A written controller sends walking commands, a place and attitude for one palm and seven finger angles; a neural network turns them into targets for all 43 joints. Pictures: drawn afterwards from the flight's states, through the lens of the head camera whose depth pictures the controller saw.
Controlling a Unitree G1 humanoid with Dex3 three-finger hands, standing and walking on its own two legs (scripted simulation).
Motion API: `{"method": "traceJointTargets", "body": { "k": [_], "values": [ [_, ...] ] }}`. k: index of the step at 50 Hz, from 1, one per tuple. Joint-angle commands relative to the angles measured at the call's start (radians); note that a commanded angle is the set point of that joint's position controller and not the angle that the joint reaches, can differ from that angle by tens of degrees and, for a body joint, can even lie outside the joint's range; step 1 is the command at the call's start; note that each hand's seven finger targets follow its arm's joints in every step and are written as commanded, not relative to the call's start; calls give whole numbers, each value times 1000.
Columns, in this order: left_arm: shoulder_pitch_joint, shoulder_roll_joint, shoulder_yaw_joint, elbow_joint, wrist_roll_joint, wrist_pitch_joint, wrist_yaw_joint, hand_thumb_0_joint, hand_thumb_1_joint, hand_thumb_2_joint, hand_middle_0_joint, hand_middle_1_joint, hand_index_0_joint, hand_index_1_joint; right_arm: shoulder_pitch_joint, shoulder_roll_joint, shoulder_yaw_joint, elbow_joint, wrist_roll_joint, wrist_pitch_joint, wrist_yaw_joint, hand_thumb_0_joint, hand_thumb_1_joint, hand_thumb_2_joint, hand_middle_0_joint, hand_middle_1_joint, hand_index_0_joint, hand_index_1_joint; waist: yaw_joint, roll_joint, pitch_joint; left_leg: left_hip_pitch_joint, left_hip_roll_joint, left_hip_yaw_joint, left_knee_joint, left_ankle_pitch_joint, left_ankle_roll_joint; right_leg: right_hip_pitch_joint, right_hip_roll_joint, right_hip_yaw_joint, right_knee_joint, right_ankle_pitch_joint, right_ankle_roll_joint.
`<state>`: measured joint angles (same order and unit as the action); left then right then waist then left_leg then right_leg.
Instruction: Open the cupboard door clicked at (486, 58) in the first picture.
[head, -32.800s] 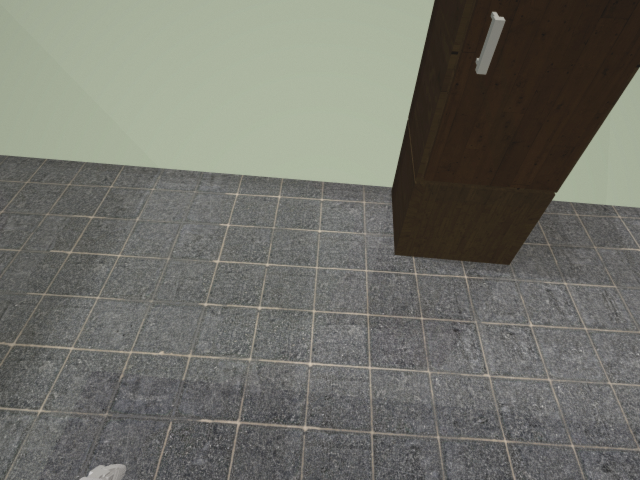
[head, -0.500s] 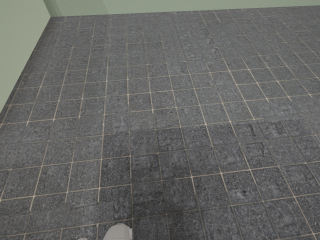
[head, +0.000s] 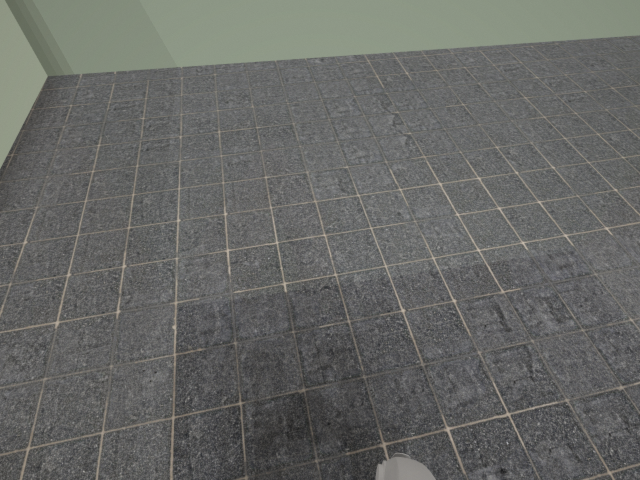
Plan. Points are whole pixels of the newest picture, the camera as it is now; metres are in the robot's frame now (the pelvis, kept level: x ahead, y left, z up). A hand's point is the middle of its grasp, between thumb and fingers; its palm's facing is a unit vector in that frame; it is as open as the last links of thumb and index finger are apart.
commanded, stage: turn to face it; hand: left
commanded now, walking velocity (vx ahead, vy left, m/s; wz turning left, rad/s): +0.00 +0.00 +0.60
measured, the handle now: out of the picture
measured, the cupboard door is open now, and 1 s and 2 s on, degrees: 40 40 40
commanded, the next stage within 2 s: none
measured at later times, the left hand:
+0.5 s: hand (210, 438) +0.20 +0.19 -0.20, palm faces +0.25 -0.95 -0.18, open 7.3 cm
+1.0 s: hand (233, 456) +0.17 +0.14 -0.16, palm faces +0.50 -0.82 -0.28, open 7.4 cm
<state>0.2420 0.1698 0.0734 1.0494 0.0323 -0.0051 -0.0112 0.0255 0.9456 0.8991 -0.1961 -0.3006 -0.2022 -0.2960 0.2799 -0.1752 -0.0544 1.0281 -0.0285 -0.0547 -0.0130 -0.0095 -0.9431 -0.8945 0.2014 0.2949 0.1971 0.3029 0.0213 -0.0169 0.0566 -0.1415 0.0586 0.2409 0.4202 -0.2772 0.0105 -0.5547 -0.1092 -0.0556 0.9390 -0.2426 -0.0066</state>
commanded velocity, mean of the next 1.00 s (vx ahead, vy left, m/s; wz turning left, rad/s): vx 0.00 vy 0.00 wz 0.60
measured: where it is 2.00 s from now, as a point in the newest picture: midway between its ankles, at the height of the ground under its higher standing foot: (344, 473)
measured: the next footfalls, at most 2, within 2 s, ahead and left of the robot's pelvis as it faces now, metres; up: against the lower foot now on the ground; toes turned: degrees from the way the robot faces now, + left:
right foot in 0.12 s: +0.18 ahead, -0.15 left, +0.00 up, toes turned -7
left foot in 0.46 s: +0.20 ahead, +0.11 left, +0.00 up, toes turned +21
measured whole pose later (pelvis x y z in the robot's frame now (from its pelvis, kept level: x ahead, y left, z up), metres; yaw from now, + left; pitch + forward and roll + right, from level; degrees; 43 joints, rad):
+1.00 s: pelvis +0.21 -0.06 +0.00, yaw +31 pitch +2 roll +3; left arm 0.21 0.17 0.03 0.91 0.02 -0.01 0.03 0.01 0.91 0.90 -0.20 -0.30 -0.20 -0.30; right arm 0.12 -0.25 -0.09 0.94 -0.01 0.09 0.03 0.00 -0.91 -0.90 0.20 0.29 0.19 0.30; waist -0.02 0.02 0.10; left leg -0.53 0.02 0.02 1.15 -0.42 -0.06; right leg -0.24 -0.10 -0.18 0.54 -0.32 -0.02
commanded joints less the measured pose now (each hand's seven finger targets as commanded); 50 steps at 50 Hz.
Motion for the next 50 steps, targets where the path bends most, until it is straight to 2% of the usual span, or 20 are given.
{"method": "traceJointTargets", "body": {
  "k": [1,4,5,6,7,8,11,13,21,22,23,24,30,34,38,39,40,41,45,50],
  "values": [
    [-15,-2,-8,-65,-3,-21,-16,0,900,900,-200,-300,-200,-300,100,-115,-6,-3,-4,-2,-1,0,-900,-900,200,300,200,300,-27,125,36,-102,233,-95,-169,244,103,152,25,-47,-224,82,2],
    [84,49,-9,-25,-2,-40,-4,0,900,900,-200,-300,-200,-300,103,-117,5,23,6,8,0,0,-900,-900,200,300,200,300,26,77,-46,-97,168,-92,17,349,58,388,73,-100,-387,159,-6],
    [167,109,2,0,0,-55,5,0,900,900,-200,-300,-200,-300,101,-95,8,24,16,8,4,0,-900,-900,200,300,200,300,64,0,-99,-195,114,-70,155,280,21,559,0,-13,-416,285,-28],
    [251,207,23,29,2,-66,18,0,900,900,-200,-300,-200,-300,144,-47,16,21,23,6,10,0,-900,-900,200,300,200,300,80,-190,-185,-350,0,-24,390,-16,-21,732,-244,233,-466,468,-114],
    [286,262,25,33,-15,-63,20,0,900,900,-200,-300,-200,-300,134,-49,12,3,30,22,5,0,-900,-900,200,300,200,300,92,-253,-226,-360,-29,-108,637,-405,-32,714,-388,330,-559,566,-206],
    [223,237,21,16,-15,-62,29,0,900,900,-200,-300,-200,-300,81,-47,8,-6,30,31,-1,0,-900,-900,200,300,200,300,85,-305,-224,-418,-2,-195,769,-380,-35,671,-373,327,-562,652,-217],
    [40,152,4,-49,-12,-38,50,0,900,900,-200,-300,-200,-300,34,-36,4,0,26,57,5,0,-900,-900,200,300,200,300,5,-139,-119,-418,58,-237,785,-230,-46,477,-306,78,-571,526,-145],
    [-24,141,0,-78,-9,-37,49,0,900,900,-200,-300,-200,-300,62,-9,8,6,21,78,15,0,-900,-900,200,300,200,300,-32,-141,-90,-337,52,-188,665,-191,-55,358,-280,-30,-596,438,-109],
    [-64,170,27,-128,-13,-8,38,0,900,900,-200,-300,-200,-300,81,-79,-16,-60,5,78,38,0,-900,-900,200,300,200,300,-84,-24,-93,-64,7,-108,120,113,-37,263,-233,-177,-332,172,-11],
    [-53,121,24,-159,-21,2,32,0,900,900,-200,-300,-200,-300,134,-184,-39,-72,-6,67,33,0,-900,-900,200,300,200,300,-108,267,-130,14,199,-420,-1,375,65,119,-107,-209,-99,-119,62],
    [-100,84,8,-208,-24,8,32,0,900,900,-200,-300,-200,-300,161,-276,-60,-76,-8,68,19,0,-900,-900,200,300,200,300,-134,401,-152,56,399,-689,-74,638,208,-37,5,-111,134,-506,94],
    [-147,102,6,-224,-11,14,35,0,900,900,-200,-300,-200,-300,156,-283,-62,-80,-6,67,8,0,-900,-900,200,300,200,300,-134,246,-169,35,399,-685,-84,441,227,-58,10,-2,262,-433,76],
    [-93,100,14,-169,-13,17,23,0,900,900,-200,-300,-200,-300,-33,-217,-45,-149,1,46,-7,0,-900,-900,200,300,200,300,-45,159,-154,17,203,-407,-23,558,140,-34,17,46,177,-178,98],
    [-112,93,9,-195,-17,22,25,0,900,900,-200,-300,-200,-300,-55,-241,-61,-166,-4,63,2,0,-900,-900,200,300,200,300,-56,153,-141,-40,190,-441,-27,439,149,76,57,25,-32,-205,91],
    [-1,110,13,-187,-20,10,25,0,900,900,-200,-300,-200,-300,-149,-245,-69,-199,2,82,10,0,-900,-900,200,300,200,300,-4,176,-128,-191,144,-469,31,295,112,313,100,-14,-345,-66,75],
    [49,141,21,-182,-15,-1,30,0,900,900,-200,-300,-200,-300,-167,-225,-67,-209,10,83,14,0,-900,-900,200,300,200,300,23,94,-139,-268,87,-436,106,196,66,434,60,14,-507,22,65],
    [84,239,39,-186,3,-14,39,0,900,900,-200,-300,-200,-300,-159,-158,-59,-228,21,85,22,0,-900,-900,200,300,200,300,37,-193,-144,-456,-53,-304,323,-84,-17,560,-182,273,-653,56,-8],
    [63,295,36,-195,0,-9,41,0,900,900,-200,-300,-200,-300,-176,-147,-56,-239,15,84,26,0,-900,-900,200,300,200,300,41,-328,-113,-501,-114,-240,599,-366,-49,477,-393,420,-672,186,-121],
    [-74,167,5,-222,-11,-16,48,0,900,900,-200,-300,-200,-300,-146,-137,-52,-169,13,113,40,0,-900,-900,200,300,200,300,-50,-178,-78,-474,-23,-274,860,-137,-74,405,-215,98,-571,415,-85],
    [44,189,13,-187,-8,-22,50,0,900,900,-200,-300,-200,-300,-227,-111,-31,-170,17,113,46,0,-900,-900,200,300,200,300,6,-155,-109,-439,-26,-195,617,-160,-85,572,-232,-15,-519,622,-82]
  ]
}}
